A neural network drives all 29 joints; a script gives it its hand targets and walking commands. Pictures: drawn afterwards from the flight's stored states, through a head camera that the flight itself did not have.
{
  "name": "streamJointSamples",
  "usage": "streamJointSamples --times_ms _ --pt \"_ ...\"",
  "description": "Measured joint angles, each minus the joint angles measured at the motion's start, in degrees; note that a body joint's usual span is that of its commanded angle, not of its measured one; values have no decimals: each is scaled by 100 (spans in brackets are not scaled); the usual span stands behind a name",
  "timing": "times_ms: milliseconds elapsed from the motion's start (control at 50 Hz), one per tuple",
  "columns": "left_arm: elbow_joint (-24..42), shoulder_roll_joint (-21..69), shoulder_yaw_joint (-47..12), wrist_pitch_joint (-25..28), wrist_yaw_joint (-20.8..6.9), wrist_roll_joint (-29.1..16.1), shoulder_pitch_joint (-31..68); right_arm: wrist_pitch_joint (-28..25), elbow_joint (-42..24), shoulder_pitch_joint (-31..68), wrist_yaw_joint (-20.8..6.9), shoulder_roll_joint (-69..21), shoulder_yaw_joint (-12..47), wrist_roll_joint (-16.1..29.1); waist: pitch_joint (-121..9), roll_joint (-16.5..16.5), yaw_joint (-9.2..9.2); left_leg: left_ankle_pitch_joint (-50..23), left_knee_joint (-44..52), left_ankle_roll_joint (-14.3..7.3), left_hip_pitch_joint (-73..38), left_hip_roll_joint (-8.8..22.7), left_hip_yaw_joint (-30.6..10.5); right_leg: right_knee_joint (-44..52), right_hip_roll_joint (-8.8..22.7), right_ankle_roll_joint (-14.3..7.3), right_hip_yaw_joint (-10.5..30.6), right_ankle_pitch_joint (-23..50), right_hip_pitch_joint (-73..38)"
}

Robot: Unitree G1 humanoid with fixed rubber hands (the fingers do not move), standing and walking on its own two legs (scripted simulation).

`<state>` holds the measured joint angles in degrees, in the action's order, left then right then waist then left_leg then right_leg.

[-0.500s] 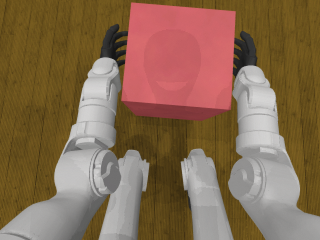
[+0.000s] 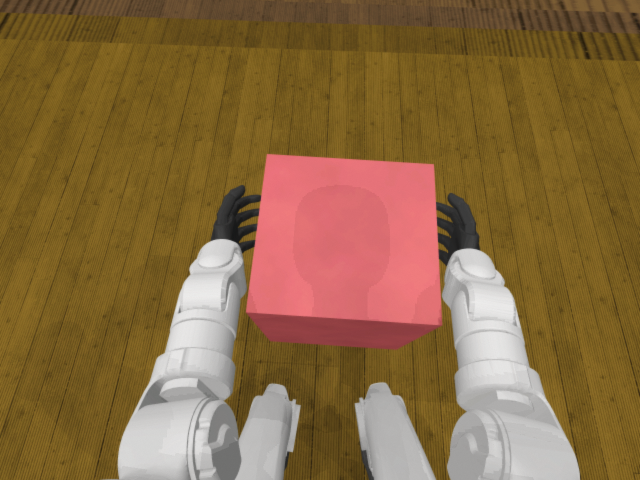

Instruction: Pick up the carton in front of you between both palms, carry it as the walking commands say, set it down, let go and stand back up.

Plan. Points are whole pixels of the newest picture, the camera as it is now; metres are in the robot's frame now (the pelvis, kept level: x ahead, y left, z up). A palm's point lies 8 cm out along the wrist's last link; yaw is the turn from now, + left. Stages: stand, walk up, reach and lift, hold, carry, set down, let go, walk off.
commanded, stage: reach and lift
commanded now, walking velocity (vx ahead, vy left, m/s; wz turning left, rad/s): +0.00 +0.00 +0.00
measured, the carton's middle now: (340, 265) +0.41 -0.02 -0.11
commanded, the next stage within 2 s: hold in 1.70 s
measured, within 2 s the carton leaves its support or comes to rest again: neither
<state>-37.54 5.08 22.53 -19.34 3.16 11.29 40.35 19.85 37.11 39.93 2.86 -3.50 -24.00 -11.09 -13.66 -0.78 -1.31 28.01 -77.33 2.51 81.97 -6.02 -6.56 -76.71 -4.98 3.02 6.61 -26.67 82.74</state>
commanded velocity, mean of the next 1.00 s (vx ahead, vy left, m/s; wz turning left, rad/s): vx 0.00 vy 0.00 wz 0.00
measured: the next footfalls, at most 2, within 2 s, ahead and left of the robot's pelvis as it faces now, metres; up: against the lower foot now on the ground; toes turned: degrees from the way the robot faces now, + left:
none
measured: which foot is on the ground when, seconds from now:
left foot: down 0.00-1.00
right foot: down 0.00-1.00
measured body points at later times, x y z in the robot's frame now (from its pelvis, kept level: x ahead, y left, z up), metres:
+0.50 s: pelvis +0.05 +0.00 +0.13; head +0.09 +0.00 +0.58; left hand +0.38 +0.14 +0.10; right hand +0.38 -0.16 +0.10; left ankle +0.06 +0.13 -0.59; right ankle +0.07 -0.13 -0.59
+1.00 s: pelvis +0.04 +0.00 +0.15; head +0.02 +0.00 +0.60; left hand +0.35 +0.15 +0.17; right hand +0.35 -0.16 +0.17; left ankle +0.06 +0.13 -0.59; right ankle +0.07 -0.13 -0.59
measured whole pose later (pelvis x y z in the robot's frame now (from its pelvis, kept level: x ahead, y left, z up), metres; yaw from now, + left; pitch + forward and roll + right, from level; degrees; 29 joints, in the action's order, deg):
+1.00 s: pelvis +0.04 +0.00 +0.15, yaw +0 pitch -3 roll +0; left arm -22.8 9.5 17.2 -35.0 -0.8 16.7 18.3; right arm 35.4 22.8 18.3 0.3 -9.1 -17.7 -16.6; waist -0.7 -0.2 0.1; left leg 13.7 -27.6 1.0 10.5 -2.6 -8.4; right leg -27.4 -2.5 1.0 7.9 -12.6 11.4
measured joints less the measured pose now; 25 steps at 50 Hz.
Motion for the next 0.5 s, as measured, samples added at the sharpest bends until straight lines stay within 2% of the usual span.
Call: streamJointSamples --times_ms 280,500 --pt "374 253 -285 114 -34 13 -1341 -127 -262 -1245 -53 -235 331 -9 172 27 31 -411 1931 -90 -2536 102 -103 1920 89 -87 73 394 -2539" --pt "895 375 -590 -262 -76 29 -2285 235 -757 -2167 -72 -379 659 -28 423 52 82 -903 3669 -148 -4821 226 -161 3643 176 -155 135 879 -4817"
